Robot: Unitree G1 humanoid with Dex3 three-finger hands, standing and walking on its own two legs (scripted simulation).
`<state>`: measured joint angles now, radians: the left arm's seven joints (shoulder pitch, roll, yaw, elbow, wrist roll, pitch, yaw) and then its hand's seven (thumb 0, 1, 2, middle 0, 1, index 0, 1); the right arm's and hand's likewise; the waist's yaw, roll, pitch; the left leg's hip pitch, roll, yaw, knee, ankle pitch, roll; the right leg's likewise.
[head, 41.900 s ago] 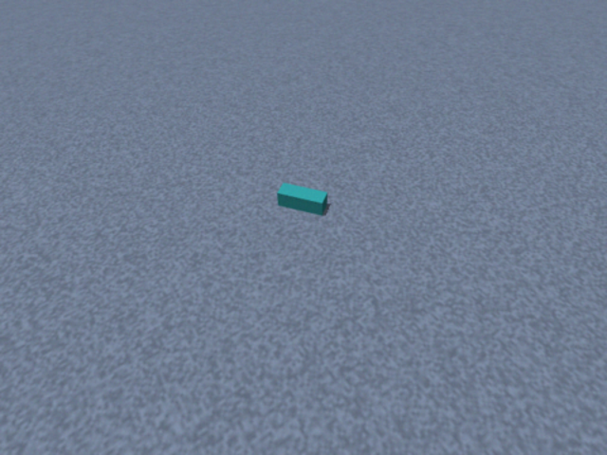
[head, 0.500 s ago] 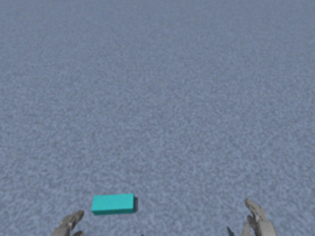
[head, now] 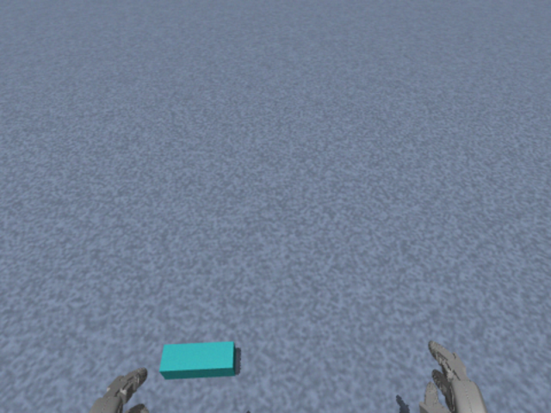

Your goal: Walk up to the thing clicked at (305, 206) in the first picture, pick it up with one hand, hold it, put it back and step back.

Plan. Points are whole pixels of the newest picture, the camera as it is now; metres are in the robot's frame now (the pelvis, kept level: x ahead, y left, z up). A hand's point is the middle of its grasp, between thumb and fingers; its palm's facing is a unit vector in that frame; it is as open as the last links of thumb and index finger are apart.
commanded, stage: home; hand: left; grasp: from above
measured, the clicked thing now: (199, 360) +0.47 +0.26 -0.67
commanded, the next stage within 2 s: stand in 0.78 s
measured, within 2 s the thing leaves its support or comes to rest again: neither
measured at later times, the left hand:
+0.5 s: hand out of the picture +0.16 +0.18 -0.05, palm faces +0.05 -0.98 -0.20, open 7.4 cm
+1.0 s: hand out of the picture +0.16 +0.20 -0.08, palm faces +0.01 -0.95 -0.32, open 7.4 cm
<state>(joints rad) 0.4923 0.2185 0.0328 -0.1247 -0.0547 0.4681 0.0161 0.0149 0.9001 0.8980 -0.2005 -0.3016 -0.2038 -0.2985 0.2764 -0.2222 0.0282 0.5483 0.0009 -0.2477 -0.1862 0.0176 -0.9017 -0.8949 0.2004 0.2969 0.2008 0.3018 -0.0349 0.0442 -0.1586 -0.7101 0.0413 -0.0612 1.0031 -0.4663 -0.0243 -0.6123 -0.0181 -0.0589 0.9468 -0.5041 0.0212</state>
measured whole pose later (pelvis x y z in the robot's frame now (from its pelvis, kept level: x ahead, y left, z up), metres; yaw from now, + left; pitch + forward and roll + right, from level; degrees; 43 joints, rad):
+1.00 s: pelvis -0.01 +0.00 +0.01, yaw +0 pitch +4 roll +0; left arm 0.26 0.27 0.01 0.34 0.04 0.16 0.03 0.01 0.90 0.90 -0.20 -0.30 -0.21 -0.30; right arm 0.18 -0.27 0.01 0.74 -0.09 -0.09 -0.06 0.01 -0.90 -0.89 0.20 0.30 0.20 0.30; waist 0.02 0.00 -0.02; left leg -0.56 0.01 -0.02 0.90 -0.42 -0.01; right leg -0.49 -0.05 -0.03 0.90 -0.49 0.02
